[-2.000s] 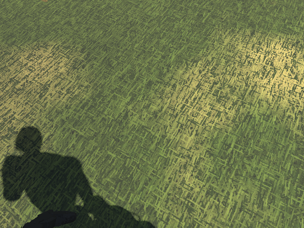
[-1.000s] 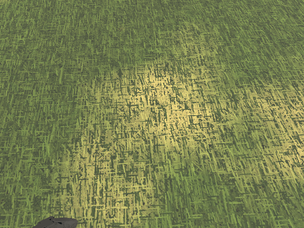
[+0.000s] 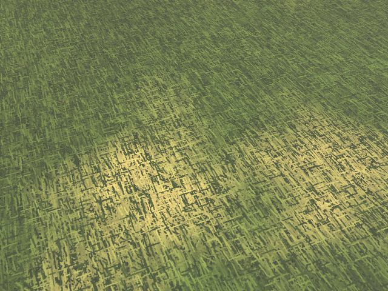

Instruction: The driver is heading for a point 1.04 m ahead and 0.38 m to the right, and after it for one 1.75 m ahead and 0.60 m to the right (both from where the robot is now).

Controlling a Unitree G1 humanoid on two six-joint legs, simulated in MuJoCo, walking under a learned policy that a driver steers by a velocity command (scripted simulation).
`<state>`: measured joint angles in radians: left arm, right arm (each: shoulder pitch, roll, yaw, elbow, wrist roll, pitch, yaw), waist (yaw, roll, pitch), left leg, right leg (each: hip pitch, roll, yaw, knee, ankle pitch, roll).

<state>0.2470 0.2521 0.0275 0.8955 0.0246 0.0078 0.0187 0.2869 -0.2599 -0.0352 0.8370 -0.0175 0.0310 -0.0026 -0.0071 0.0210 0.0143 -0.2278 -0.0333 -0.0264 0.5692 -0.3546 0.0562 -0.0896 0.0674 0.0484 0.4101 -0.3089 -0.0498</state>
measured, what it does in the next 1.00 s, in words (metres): walks ahead, turning right: left foot, then right foot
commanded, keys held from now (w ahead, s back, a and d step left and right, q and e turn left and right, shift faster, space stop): w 0.36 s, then w+e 0.64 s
